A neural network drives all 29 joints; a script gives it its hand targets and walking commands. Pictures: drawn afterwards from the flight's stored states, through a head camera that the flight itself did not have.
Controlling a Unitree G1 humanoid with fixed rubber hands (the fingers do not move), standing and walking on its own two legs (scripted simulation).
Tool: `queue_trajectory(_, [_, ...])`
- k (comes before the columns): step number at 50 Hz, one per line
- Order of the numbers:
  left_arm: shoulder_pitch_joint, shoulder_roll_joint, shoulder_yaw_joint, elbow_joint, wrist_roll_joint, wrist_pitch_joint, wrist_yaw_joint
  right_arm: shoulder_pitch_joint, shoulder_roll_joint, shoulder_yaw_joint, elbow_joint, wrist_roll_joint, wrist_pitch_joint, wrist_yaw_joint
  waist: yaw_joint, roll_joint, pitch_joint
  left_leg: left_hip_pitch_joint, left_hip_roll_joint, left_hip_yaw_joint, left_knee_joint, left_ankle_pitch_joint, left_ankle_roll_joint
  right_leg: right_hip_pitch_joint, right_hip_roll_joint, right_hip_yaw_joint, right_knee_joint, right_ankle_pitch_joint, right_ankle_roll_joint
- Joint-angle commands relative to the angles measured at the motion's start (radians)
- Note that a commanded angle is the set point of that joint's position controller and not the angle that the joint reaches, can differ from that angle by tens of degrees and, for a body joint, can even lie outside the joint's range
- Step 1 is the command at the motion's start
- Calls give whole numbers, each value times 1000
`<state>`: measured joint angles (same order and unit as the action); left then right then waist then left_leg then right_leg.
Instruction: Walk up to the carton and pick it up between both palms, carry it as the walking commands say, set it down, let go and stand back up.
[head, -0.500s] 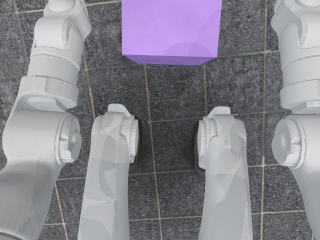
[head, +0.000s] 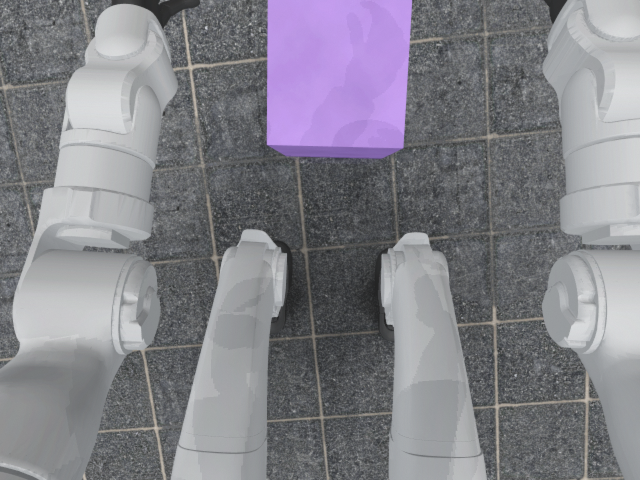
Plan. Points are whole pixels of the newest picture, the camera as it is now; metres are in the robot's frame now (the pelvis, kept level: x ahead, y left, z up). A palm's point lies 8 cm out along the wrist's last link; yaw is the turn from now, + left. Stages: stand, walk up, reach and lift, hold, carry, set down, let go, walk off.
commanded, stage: set down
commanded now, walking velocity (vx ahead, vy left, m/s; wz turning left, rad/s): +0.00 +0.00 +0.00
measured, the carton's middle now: (336, 91) +0.55 -0.01 -0.44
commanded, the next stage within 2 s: let go in 0.30 s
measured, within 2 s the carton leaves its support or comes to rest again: neither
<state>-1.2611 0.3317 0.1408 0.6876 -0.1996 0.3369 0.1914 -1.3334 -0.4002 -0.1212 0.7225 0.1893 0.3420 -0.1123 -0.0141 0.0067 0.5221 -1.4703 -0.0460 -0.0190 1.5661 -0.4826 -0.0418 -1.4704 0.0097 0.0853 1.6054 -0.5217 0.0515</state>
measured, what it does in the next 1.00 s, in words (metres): rises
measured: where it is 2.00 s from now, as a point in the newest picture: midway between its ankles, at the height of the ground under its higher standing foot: (332, 306)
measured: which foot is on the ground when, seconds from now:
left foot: down 0.00-1.00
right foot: down 0.00-1.00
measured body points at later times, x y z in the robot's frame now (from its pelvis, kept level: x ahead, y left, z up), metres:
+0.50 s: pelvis +0.01 +0.00 +0.08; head +0.34 -0.02 +0.38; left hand +0.50 +0.18 -0.06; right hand +0.52 -0.21 -0.04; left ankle +0.12 +0.13 -0.53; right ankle +0.11 -0.14 -0.53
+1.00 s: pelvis +0.08 +0.01 +0.17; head +0.20 +0.00 +0.60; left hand +0.36 +0.23 +0.09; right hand +0.36 -0.23 +0.08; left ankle +0.12 +0.13 -0.53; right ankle +0.11 -0.14 -0.53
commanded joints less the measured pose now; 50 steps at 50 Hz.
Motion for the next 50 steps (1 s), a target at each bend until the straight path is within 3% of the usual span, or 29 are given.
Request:
queue_trajectory(1, [-262,75,24,-210,40,-3,-21,-215,-143,-91,-115,-58,-18,26,-28,-3,-2063,719,-66,74,-266,432,-11,608,93,-169,-319,437,-45])
queue_trajectory(4, [-274,114,54,-189,58,-6,-27,-251,-129,-76,-142,-69,-14,34,6,-55,-2021,686,-62,80,-327,362,1,671,93,-154,-380,381,-35])
queue_trajectory(6, [-279,99,45,-141,73,0,-34,-225,-121,-88,-19,-93,-15,45,-17,-28,-1929,710,-58,59,-381,334,-7,588,87,-174,-411,330,-37])
queue_trajectory(8, [-269,85,65,-130,72,-16,-43,-257,-113,-87,-84,-90,-35,48,-9,-10,-1894,709,-55,74,-393,348,-4,630,80,-150,-456,356,-42])
queue_trajectory(9, [-271,73,63,-76,74,-18,-43,-245,-143,-107,-47,-132,-45,44,-45,-64,-1890,688,-59,63,-402,327,-5,652,78,-160,-462,347,-39])
queue_trajectory(10, [-276,108,90,-120,102,-26,-45,-236,-118,-104,-18,-133,-44,46,-7,-38,-1900,699,-58,62,-415,338,-9,664,77,-155,-460,359,-37])
queue_trajectory(11, [-236,70,76,-32,102,-27,-55,-216,-105,-107,13,-154,-50,52,-35,-50,-1793,687,-56,55,-430,330,-7,627,76,-167,-476,339,-35])
queue_trajectory(13, [-212,57,81,4,113,-34,-61,-223,-97,-92,14,-143,-62,63,-5,-32,-1786,693,-61,60,-447,335,-6,619,73,-151,-495,333,-39])
queue_trajectory(14, [-184,50,97,34,128,-36,-68,-180,-102,-109,34,-164,-69,68,-30,-54,-1782,677,-62,63,-447,338,-12,645,74,-160,-504,360,-39])
queue_trajectory(16, [-177,62,112,-7,145,-58,-70,-177,-87,-117,-15,-182,-84,59,-17,-73,-1824,675,-62,65,-463,340,-8,727,74,-134,-530,387,-34])
queue_trajectory(17, [-122,79,139,-17,174,-62,-65,-135,-90,-122,-25,-178,-82,56,17,-69,-1886,728,-71,69,-470,387,-9,740,78,-143,-517,425,-29])
queue_trajectory(18, [-82,83,132,3,171,-53,-66,-114,-107,-113,-46,-187,-80,56,-3,-105,-1863,709,-69,72,-460,373,-1,763,76,-139,-524,427,-25])
queue_trajectory(20, [-82,94,101,-151,151,-51,-66,-101,-110,-115,-204,-174,-75,51,-7,-105,-2035,809,-74,66,-466,428,3,889,83,-135,-522,491,-26])
queue_trajectory(22, [102,115,95,-265,168,-38,-59,92,-95,-87,-288,-169,-55,44,13,-74,-2145,930,-82,67,-477,496,3,1000,85,-133,-526,566,-23])
queue_trajectory(24, [125,113,25,-482,119,-20,-62,163,-103,-45,-396,-167,-22,37,-9,-74,-2250,1029,-82,54,-476,551,-2,1078,88,-132,-523,614,-30])
queue_trajectory(25, [121,115,-7,-555,122,-14,-61,234,-64,-35,-372,-175,-13,38,-30,-9,-2184,1047,-72,48,-492,560,-9,1052,86,-121,-532,647,-40])
queue_trajectory(29, [477,31,-60,-589,120,12,-86,520,-16,6,-543,-168,-12,57,-31,-12,-1982,1166,-50,17,-572,538,0,1036,83,-133,-618,559,-42])
queue_trajectory(30, [446,30,-54,-604,108,5,-91,482,-4,26,-557,-152,-14,66,-13,-4,-1868,1122,-44,20,-589,469,8,986,75,-116,-640,476,-45])
queue_trajectory(31, [432,21,-47,-619,114,5,-99,477,-26,-5,-557,-173,-18,74,-22,10,-1838,1110,-33,9,-604,475,-3,954,73,-118,-657,473,-52])
queue_trajectory(32, [594,-20,-74,-587,119,-2,-112,637,29,7,-535,-189,-30,77,-26,-5,-1775,1171,-23,1,-635,463,4,990,75,-126,-683,466,-48])
queue_trajectory(35, [615,-39,-78,-587,131,-55,-140,657,8,-19,-584,-197,-84,101,-19,-17,-1570,1131,-19,-2,-672,493,1,932,69,-121,-744,473,-53])
queue_trajectory(36, [688,-55,-73,-508,142,-72,-150,757,28,-20,-498,-223,-96,108,-26,-29,-1483,1112,-13,-1,-701,444,2,931,70,-128,-762,436,-53])
queue_trajectory(37, [704,-44,-89,-493,150,-95,-154,762,6,-18,-524,-218,-123,118,-11,-19,-1418,1091,-15,2,-721,471,4,932,67,-120,-783,466,-55])
queue_trajectory(39, [767,-74,-89,-336,169,-117,-169,846,45,-3,-340,-238,-133,135,-14,-33,-1103,978,-10,11,-803,311,18,876,50,-109,-848,326,-50])
queue_trajectory(41, [941,-110,-73,-234,217,-124,-184,988,95,12,-246,-257,-139,150,13,-24,-1004,1000,-6,17,-868,207,16,908,42,-120,-895,224,-51])
queue_trajectory(45, [1004,-109,-81,-175,215,-159,-211,1024,109,30,-222,-254,-184,167,21,-68,-810,994,7,36,-946,140,22,949,42,-137,-976,158,-51])
queue_trajectory(48, [1114,-80,-73,-240,229,-204,-219,1131,116,61,-285,-244,-230,180,51,-43,-823,1076,-4,47,-984,237,10,1024,39,-138,-1008,242,-47])
queue_trajectory(49, [1133,-68,-79,-271,217,-221,-219,1183,107,58,-298,-250,-243,173,20,-74,-834,1125,-7,55,-978,280,19,1085,40,-124,-1030,293,-36])
queue_trajectory(50, [1202,-85,-80,-262,230,-230,-219,1222,107,46,-311,-265,-257,170,36,-75,-815,1130,-10,57,-1000,336,13,1106,49,-133,-1032,344,-38])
